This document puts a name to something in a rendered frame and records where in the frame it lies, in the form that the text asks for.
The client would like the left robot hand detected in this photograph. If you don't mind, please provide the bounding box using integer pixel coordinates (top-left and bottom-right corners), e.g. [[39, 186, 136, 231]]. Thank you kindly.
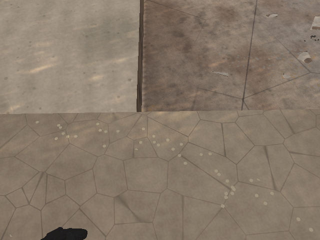
[[41, 227, 88, 240]]

